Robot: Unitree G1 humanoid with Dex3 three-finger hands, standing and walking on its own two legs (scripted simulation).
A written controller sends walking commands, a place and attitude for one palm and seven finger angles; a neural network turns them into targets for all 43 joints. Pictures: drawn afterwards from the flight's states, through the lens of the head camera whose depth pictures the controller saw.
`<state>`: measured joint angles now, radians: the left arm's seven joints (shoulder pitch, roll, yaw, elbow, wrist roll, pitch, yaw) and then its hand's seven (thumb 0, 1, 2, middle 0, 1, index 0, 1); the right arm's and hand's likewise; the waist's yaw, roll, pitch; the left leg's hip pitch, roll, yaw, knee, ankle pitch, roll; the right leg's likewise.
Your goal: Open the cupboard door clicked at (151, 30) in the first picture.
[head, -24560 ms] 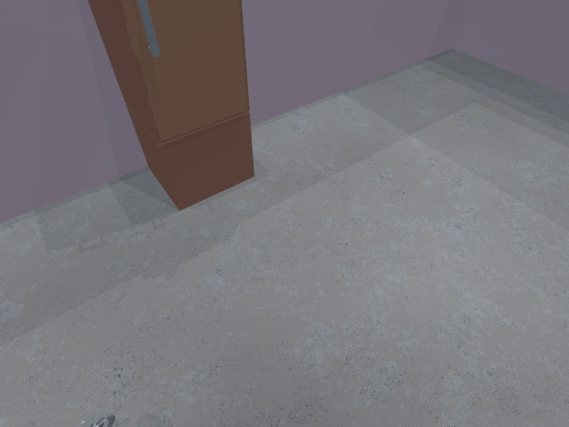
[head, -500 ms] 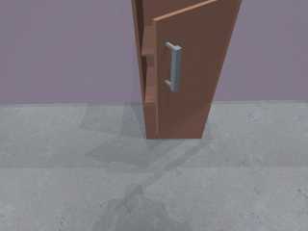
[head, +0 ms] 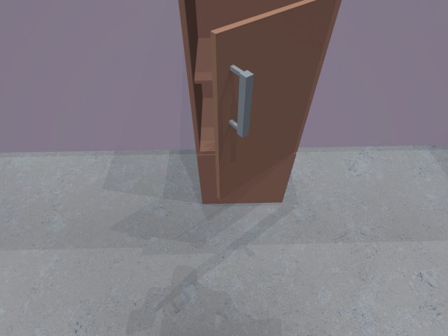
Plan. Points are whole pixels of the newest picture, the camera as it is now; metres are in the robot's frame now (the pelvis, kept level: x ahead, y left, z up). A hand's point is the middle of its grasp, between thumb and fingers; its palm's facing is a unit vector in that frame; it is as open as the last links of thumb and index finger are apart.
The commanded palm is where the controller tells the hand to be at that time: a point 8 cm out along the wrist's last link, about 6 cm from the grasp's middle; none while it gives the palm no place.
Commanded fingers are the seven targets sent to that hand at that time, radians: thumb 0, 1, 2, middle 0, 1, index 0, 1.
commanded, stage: look to check the result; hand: left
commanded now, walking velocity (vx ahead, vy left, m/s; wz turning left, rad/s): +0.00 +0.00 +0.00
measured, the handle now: (239, 102) +0.62 +0.00 +0.07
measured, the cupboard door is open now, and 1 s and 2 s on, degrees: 36 36 36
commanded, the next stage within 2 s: walk to a spot facing it in 0.36 s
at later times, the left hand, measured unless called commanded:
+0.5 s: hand out of the picture +0.06 +0.23 -0.16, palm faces +0.00 -0.96 -0.29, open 7.4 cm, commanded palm none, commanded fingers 0.00 0.90 0.90 -0.20 -0.30 -0.20 -0.30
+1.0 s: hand out of the picture +0.06 +0.19 -0.18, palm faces -0.14 -0.95 -0.28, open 7.4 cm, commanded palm none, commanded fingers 0.00 0.90 0.90 -0.20 -0.30 -0.20 -0.30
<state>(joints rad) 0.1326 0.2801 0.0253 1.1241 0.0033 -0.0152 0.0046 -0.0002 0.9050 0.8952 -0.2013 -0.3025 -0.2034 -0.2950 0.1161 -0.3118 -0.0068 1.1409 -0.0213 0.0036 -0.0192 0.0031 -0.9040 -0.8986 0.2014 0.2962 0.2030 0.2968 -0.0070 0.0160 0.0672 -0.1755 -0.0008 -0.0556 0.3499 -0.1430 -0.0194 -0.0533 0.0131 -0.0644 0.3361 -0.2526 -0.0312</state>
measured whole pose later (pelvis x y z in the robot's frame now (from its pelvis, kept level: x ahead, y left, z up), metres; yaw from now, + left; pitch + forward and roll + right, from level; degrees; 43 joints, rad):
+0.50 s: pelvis +0.01 +0.01 +0.00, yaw +0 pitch -2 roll +0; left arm 0.15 0.27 0.02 1.14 0.00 -0.02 0.01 0.00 0.91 0.90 -0.20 -0.30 -0.20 -0.29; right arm 0.11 -0.28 0.00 1.14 -0.02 0.00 -0.02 0.00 -0.90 -0.90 0.20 0.30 0.20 0.30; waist 0.00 0.01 0.07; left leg -0.17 -0.01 -0.05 0.34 -0.14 -0.01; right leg -0.04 0.01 -0.05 0.31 -0.25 -0.02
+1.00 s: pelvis -0.02 -0.01 -0.02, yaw -12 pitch +0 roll +1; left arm 0.21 0.20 0.07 0.98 0.02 0.04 -0.01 0.00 0.91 0.90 -0.20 -0.30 -0.20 -0.29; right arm 0.19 -0.23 -0.06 1.02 -0.02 0.06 -0.03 0.00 -0.90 -0.90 0.20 0.30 0.21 0.30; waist 0.01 0.04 0.12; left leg -0.39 0.06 0.06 0.84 -0.44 -0.03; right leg -0.27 0.03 0.00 0.63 -0.35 -0.05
